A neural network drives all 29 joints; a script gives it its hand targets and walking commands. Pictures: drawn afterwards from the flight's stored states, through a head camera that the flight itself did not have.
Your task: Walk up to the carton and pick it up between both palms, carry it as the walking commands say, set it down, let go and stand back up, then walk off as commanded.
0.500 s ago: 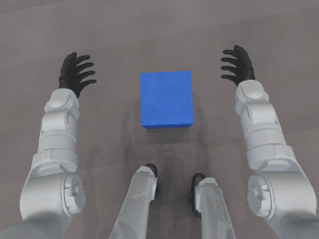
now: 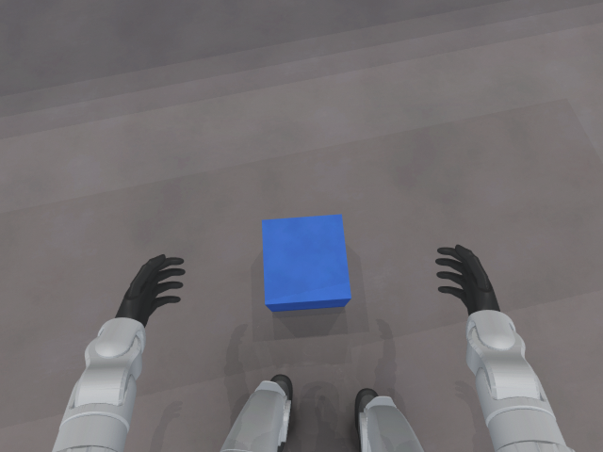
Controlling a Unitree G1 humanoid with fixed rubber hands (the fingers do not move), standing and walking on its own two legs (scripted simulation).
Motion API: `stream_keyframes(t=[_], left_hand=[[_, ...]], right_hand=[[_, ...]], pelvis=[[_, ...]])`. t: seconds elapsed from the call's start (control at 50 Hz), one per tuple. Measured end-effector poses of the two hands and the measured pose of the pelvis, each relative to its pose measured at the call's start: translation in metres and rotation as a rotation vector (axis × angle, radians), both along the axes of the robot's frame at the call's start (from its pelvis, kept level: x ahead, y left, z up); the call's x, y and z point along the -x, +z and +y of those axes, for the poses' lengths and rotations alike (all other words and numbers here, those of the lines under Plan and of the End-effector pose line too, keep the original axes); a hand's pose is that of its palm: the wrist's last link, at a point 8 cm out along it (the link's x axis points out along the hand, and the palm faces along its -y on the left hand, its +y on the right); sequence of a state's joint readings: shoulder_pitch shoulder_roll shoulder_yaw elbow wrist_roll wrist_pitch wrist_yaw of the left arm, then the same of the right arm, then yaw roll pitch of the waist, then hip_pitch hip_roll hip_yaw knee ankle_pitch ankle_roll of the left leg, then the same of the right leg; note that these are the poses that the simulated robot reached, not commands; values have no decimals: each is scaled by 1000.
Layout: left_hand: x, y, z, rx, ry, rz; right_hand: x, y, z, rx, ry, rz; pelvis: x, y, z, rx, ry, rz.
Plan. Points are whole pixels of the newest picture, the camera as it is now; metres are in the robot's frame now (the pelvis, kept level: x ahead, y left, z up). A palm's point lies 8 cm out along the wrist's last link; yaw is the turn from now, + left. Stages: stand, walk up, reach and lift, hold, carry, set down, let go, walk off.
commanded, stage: let go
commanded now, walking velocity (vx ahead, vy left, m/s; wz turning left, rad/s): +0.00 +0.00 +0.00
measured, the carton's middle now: (305, 265) +0.47 +0.06 -0.63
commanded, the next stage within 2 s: stand in 0.82 s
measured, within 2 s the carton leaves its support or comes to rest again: neither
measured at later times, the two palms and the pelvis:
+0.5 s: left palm (159, 385) +0.19 +0.19 -0.03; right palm (602, 415) +0.20 -0.28 -0.02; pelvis +0.04 -0.04 +0.05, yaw +1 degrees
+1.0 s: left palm (112, 375) +0.20 +0.26 -0.04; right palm (582, 422) +0.19 -0.26 -0.03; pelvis +0.05 -0.01 +0.04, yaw +0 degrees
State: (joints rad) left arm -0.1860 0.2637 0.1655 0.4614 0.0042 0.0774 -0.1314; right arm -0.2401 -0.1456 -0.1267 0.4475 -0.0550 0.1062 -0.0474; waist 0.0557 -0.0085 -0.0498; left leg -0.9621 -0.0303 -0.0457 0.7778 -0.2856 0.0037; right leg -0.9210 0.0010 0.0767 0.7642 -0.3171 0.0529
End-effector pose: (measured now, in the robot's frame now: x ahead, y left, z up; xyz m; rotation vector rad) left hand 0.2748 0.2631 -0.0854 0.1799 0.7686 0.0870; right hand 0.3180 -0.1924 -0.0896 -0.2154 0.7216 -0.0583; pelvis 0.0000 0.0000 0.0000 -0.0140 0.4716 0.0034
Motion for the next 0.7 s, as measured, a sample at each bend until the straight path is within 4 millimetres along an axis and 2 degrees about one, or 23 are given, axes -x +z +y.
stream_keyframes(t=[0.06, 0.16, 0.24, 0.34, 0.42, 0.5, 0.7], left_hand=[[21, 19, -10, 16, -7, 13], [54, 35, -35, 38, -2, 39], [67, 46, -51, 44, 6, 25], [78, 55, -64, 39, 10, 25], [82, 58, -68, 35, 1, 31], [80, 58, -69, 34, -14, 39], [66, 62, -64, 17, -33, 52]], right_hand=[[22, 13, -5, -29, -2, 16], [62, 26, -21, -46, -26, 52], [84, 37, -39, -24, -23, 63], [101, 57, -63, 3, -16, 56], [109, 69, -79, 20, -14, 55], [115, 72, -84, 15, -8, 79], [116, 69, -66, -31, -30, 83]], pelvis=[[-10, 11, -2, -5, 2, -69], [-24, 26, -8, -12, -4, -184], [-30, 34, -17, -19, -3, -276], [-38, 42, -28, -27, 1, -374], [-42, 45, -36, -30, 4, -437], [-43, 46, -40, -30, 7, -488], [-46, 46, -31, -24, 5, -546]])
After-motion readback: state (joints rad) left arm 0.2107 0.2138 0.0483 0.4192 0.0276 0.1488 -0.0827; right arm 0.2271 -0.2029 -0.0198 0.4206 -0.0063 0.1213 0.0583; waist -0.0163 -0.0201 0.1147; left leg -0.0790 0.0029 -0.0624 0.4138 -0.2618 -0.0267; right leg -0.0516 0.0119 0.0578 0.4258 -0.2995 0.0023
